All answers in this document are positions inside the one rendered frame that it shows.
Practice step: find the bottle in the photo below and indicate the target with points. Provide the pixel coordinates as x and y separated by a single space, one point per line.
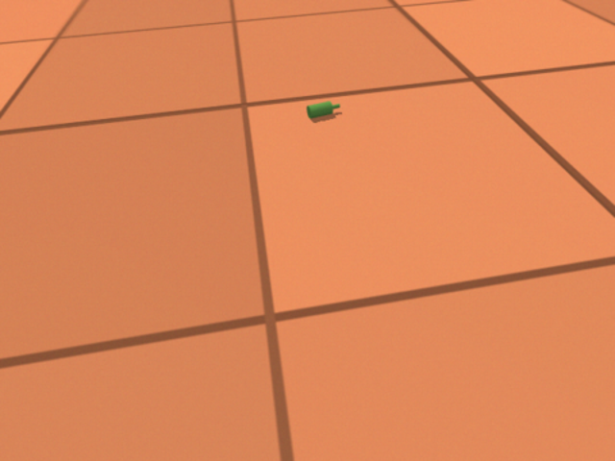
321 109

